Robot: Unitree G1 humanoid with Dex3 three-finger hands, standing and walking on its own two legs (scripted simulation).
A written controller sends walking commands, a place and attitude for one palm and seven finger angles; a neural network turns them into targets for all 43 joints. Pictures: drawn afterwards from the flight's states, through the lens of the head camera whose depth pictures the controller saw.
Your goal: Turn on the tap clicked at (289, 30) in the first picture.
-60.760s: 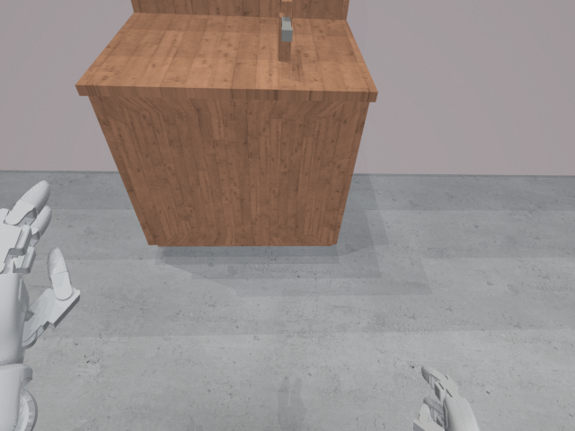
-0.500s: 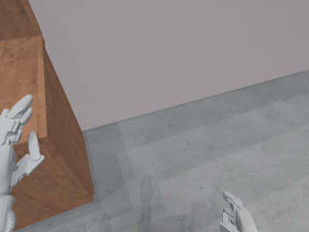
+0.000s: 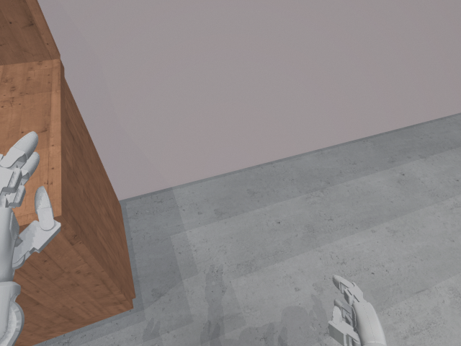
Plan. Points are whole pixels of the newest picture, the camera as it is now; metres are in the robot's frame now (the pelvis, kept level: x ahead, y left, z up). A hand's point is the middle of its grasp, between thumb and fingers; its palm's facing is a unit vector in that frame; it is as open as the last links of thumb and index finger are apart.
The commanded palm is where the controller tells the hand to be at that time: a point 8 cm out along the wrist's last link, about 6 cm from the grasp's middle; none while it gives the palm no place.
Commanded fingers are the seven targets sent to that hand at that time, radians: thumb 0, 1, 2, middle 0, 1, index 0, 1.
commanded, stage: look again from close up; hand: left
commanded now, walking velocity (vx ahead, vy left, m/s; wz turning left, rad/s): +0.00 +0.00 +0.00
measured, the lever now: out of the picture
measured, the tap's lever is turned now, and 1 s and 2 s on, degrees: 62 62 62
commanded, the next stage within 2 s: come to a stop and stand still in 0.12 s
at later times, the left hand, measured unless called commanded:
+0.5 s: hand (65, 232) +0.21 +0.24 +0.15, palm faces +0.30 -0.87 -0.40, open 7.4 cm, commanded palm +0.15 +0.28 +0.17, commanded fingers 0.00 0.90 0.90 -0.20 -0.30 -0.20 -0.30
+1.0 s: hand (46, 232) +0.21 +0.25 +0.16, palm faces +0.39 -0.86 -0.33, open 7.4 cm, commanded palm +0.15 +0.28 +0.17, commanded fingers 0.00 0.90 0.90 -0.20 -0.30 -0.20 -0.30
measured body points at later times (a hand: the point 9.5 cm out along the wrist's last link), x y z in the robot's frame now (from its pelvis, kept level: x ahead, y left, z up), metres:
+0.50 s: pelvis -0.01 +0.00 +0.00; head +0.02 +0.02 +0.44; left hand +0.19 +0.28 +0.17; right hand +0.16 -0.23 -0.07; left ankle +0.02 +0.07 -0.74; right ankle -0.01 -0.12 -0.74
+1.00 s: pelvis -0.01 +0.00 +0.00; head +0.00 +0.03 +0.45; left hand +0.18 +0.30 +0.17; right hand +0.19 -0.21 -0.05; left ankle +0.02 +0.07 -0.74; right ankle -0.01 -0.12 -0.74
